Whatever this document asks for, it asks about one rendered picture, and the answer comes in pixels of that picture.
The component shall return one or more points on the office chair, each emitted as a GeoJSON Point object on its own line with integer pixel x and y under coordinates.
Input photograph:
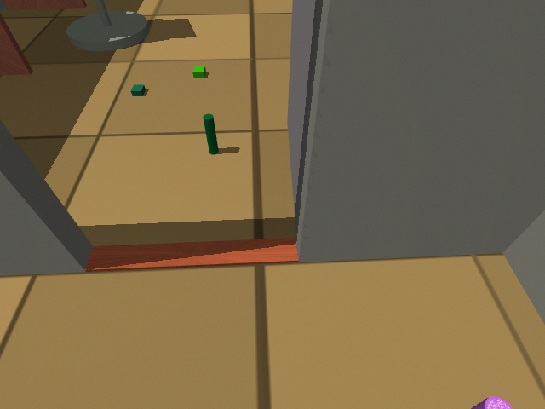
{"type": "Point", "coordinates": [107, 30]}

